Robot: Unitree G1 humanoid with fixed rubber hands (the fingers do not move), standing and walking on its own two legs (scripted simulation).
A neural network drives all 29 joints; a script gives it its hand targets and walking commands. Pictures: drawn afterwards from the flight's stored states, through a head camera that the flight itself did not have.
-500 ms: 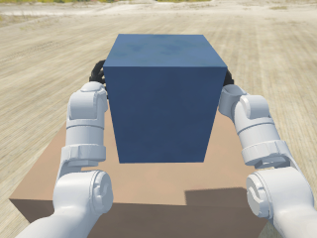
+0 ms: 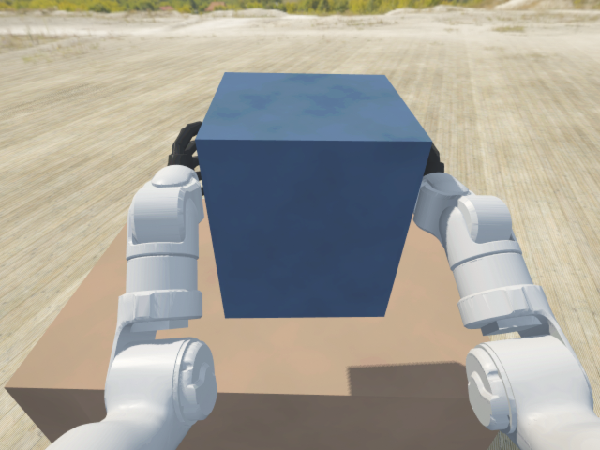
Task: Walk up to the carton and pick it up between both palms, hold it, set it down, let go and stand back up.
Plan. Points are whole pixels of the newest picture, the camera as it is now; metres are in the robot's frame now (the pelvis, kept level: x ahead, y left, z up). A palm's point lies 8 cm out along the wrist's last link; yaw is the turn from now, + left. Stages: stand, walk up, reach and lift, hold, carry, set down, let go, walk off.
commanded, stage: hold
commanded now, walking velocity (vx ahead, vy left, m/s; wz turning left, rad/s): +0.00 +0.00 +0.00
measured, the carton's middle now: (305, 195) +0.37 +0.00 +0.24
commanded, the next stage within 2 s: none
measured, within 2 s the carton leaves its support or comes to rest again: neither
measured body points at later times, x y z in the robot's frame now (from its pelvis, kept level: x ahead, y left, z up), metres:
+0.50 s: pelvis -0.01 +0.00 +0.00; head -0.09 +0.01 +0.44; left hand +0.38 +0.15 +0.27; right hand +0.37 -0.16 +0.26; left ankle -0.01 +0.12 -0.75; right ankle +0.03 -0.11 -0.75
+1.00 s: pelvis -0.01 -0.01 +0.00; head -0.09 +0.00 +0.44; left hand +0.38 +0.15 +0.27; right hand +0.37 -0.16 +0.25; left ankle -0.01 +0.12 -0.75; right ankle +0.03 -0.11 -0.75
